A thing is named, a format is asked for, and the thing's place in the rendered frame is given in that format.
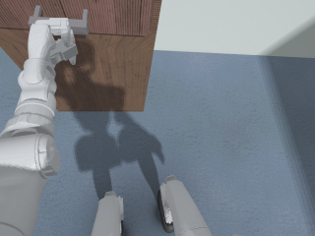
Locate handle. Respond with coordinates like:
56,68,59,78
28,5,90,35

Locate robot left upper arm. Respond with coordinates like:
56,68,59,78
0,133,61,236

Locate right robot thigh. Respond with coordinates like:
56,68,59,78
159,179,212,236

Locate cabinet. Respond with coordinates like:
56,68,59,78
0,0,162,112

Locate robot left forearm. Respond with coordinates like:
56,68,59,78
0,58,57,139

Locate right robot shin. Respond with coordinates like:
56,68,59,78
163,175,183,223

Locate drawer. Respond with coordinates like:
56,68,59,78
0,0,154,36

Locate left robot hand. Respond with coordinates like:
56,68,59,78
28,18,79,68

